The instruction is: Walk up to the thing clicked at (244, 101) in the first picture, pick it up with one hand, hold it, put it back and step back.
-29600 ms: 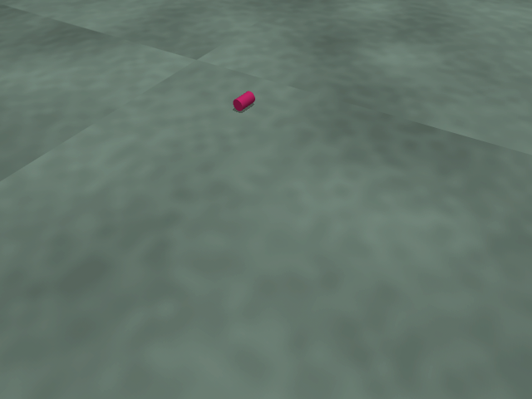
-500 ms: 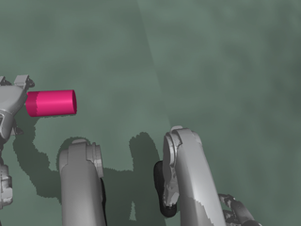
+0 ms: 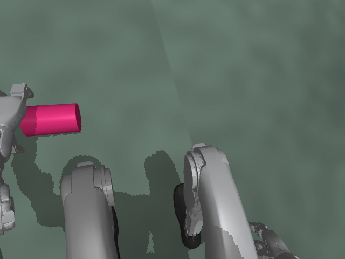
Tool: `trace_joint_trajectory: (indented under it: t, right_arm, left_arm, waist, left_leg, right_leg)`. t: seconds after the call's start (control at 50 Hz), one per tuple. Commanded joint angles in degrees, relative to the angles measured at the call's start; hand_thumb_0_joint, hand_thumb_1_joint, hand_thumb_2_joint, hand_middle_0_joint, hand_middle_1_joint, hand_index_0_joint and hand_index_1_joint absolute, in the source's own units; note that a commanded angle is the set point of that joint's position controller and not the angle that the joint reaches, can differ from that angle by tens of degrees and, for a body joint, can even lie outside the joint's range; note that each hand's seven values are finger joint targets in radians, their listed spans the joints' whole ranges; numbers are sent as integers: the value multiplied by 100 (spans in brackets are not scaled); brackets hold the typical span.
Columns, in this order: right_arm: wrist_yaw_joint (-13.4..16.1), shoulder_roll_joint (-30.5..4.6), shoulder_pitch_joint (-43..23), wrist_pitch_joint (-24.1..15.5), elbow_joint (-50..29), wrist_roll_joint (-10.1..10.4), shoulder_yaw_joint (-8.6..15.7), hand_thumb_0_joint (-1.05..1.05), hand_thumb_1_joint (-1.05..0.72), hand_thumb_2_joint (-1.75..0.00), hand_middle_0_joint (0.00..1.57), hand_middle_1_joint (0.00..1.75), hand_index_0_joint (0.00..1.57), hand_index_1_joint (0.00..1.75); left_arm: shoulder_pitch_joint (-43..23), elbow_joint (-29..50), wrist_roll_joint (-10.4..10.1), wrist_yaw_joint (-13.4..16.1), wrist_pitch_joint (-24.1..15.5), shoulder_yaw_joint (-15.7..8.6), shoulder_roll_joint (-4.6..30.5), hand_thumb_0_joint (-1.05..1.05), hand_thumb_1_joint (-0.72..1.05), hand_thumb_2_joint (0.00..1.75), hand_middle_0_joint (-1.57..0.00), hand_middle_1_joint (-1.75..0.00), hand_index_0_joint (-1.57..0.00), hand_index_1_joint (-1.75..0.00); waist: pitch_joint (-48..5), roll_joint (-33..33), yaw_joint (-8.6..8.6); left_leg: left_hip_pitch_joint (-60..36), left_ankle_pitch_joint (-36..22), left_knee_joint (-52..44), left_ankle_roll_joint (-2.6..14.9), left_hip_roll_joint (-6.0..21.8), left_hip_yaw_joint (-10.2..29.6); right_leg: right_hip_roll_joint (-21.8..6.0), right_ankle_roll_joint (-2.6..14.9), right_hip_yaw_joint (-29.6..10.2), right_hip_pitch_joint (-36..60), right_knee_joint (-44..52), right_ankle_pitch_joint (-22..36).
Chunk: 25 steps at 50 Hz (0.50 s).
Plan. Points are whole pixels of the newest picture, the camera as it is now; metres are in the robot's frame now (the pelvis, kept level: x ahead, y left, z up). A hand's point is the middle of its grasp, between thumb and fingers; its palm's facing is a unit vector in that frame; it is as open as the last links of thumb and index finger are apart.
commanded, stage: approach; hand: left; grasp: from above
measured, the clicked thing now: (53, 119) +0.47 +0.27 -0.29
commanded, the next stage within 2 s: close in in 0.80 s
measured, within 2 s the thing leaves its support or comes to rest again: neither
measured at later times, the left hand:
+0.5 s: hand (42, 98) +0.49 +0.25 -0.17, palm faces -0.40 +0.01 -0.92, open 14.2 cm
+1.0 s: hand (30, 105) +0.47 +0.28 -0.16, palm faces -0.39 +0.00 -0.92, open 14.0 cm
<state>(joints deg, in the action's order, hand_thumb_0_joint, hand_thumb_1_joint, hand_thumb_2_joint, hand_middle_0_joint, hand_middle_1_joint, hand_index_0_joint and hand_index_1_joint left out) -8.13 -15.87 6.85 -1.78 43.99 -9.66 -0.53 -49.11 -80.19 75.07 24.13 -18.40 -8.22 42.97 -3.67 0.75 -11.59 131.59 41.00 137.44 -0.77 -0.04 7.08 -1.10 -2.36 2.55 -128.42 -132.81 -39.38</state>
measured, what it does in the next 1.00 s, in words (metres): stands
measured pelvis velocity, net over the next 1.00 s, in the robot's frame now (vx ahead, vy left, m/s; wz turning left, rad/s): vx -0.01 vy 0.01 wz -0.02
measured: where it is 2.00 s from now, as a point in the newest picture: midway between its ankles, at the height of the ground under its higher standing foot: (150, 237)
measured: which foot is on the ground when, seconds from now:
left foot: down 0.00-1.00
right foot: down 0.00-1.00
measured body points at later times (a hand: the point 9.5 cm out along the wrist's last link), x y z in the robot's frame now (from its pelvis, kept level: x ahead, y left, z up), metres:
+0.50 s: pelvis +0.00 +0.00 -0.01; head +0.24 +0.05 +0.37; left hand +0.51 +0.25 -0.11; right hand +0.02 -0.28 -0.11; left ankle +0.07 +0.13 -0.30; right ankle +0.10 -0.13 -0.30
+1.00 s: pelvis -0.01 +0.01 +0.00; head +0.22 +0.08 +0.38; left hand +0.49 +0.27 -0.10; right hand +0.08 -0.28 -0.09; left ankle +0.07 +0.13 -0.30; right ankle +0.10 -0.13 -0.30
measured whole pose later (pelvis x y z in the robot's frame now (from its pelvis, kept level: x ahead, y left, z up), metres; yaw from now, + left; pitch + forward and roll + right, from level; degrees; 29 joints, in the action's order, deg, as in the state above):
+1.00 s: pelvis -0.01 +0.01 +0.00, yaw -1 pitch +34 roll -9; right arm -7.5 -16.9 5.2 -2.3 41.6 -8.6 -2.5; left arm -59.0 -86.8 77.6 26.7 -14.2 -1.4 41.5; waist -4.8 0.7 -15.0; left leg 132.8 39.4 137.6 0.4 -0.3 7.1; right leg -1.0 -2.6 2.7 -128.5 -132.0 -37.9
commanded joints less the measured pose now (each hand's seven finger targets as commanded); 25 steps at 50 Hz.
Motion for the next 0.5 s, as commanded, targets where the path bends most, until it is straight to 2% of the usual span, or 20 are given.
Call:
trace_joint_trajectory:
  t: [0.0,0.02,0.1,0.12,0.16,0.2,0.28,0.3,0.36,0.38,0.42,0.44,0.48]
  right_arm:
    - [55,-1376,1161,-11,-39,8,439,0,-91,-90,20,30,20,30]
    - [56,-1362,1165,-18,-11,20,435,0,-91,-90,20,30,20,30]
    - [63,-1378,1255,-65,15,5,425,0,-91,-90,20,30,20,30]
    - [62,-1393,1277,-84,34,-6,419,0,-91,-90,20,30,20,30]
    - [94,-1421,1332,-110,76,5,412,0,-91,-90,20,30,20,30]
    - [98,-1451,1380,-155,99,-15,393,0,-91,-90,20,30,20,30]
    - [101,-1464,1361,-152,-8,-12,270,0,-91,-90,20,30,20,30]
    - [90,-1474,1356,-153,-38,-9,233,0,-91,-90,20,30,20,30]
    - [99,-1484,1252,-151,-158,59,134,0,-91,-90,20,30,20,30]
    - [95,-1451,1181,-140,-190,82,83,0,-91,-90,20,30,20,30]
    - [95,-1481,1160,-127,-262,145,69,0,-91,-90,20,30,20,30]
    - [97,-1530,1163,-133,-293,202,93,0,-91,-90,20,30,20,30]
    - [81,-1478,1125,-112,-370,241,69,0,-91,-90,20,30,20,30]
  left_arm:
    - [-1606,650,-53,234,-89,-101,1424,0,-54,99,-6,-103,-7,-102]
    - [-1637,602,-25,241,-86,-4,1341,0,-54,99,-6,-104,-7,-103]
    - [-2159,729,-24,328,-98,295,1018,0,-55,101,-6,-103,-7,-103]
    - [-2447,777,-26,357,-81,416,882,0,-55,101,-6,-103,-7,-103]
    - [-2764,669,38,451,-23,506,859,0,-55,101,-6,-103,-6,-103]
    - [-2875,524,73,592,136,455,879,0,-54,101,-6,-104,-7,-103]
    - [-2889,139,267,783,557,133,1400,0,-56,102,-6,-103,-6,-103]
    - [-2890,63,259,792,679,43,1509,0,-56,102,-6,-103,-6,-102]
    - [-2688,-221,192,695,973,36,1529,0,-58,104,-7,-100,-5,-101]
    - [-2512,-312,155,627,1054,140,1448,0,-58,104,-7,-101,-6,-102]
    - [-2218,-231,22,441,1180,120,1543,0,-57,104,-6,-100,-6,-101]
    - [-2031,-268,-98,343,1214,36,1660,0,-58,104,-7,-100,-5,-101]
    - [-1587,-367,-307,62,1230,122,1581,0,-58,103,-6,-101,-6,-101]
  waist:
    - [-3712,-1409,-103]
    - [-3681,-1419,-106]
    - [-3674,-1553,-338]
    - [-3649,-1589,-476]
    - [-3750,-1617,-546]
    - [-3717,-1733,-571]
    - [-3905,-1953,-428]
    - [-3945,-1976,-435]
    - [-3849,-1974,-382]
    - [-3707,-1999,-367]
    - [-3845,-1789,-291]
    - [-3772,-1634,-231]
    - [-3471,-1268,-217]
  left_leg:
    - [-2964,-1252,-1372,279,-154,-496]
    - [-2983,-1224,-1372,274,-155,-496]
    - [-3013,-1093,-1366,264,-131,-474]
    - [-3015,-1047,-1340,263,-120,-456]
    - [-3054,-1027,-1317,253,-111,-440]
    - [-3162,-1119,-1330,241,-94,-440]
    - [-3161,-1256,-1352,240,-103,-547]
    - [-3139,-1307,-1385,244,-112,-553]
    - [-2958,-1213,-1439,266,-124,-567]
    - [-2810,-1140,-1475,278,-140,-595]
    - [-2770,-1208,-1469,308,-144,-596]
    - [-2632,-1178,-1430,335,-154,-612]
    - [-2233,-1048,-1398,392,-164,-640]
  right_leg:
    - [174,380,506,1730,1276,1287]
    - [181,389,511,1681,1295,1260]
    - [211,382,561,1566,1313,1165]
    - [213,378,582,1492,1307,1144]
    - [235,377,608,1453,1313,1147]
    - [208,355,629,1400,1248,1233]
    - [209,400,570,1614,1235,1428]
    - [190,396,565,1622,1198,1465]
    - [178,426,553,1635,1216,1429]
    - [197,448,545,1679,1238,1378]
    - [212,438,537,1913,1268,1454]
    - [186,426,500,1940,1267,1433]
    - [209,379,459,2192,1340,1322]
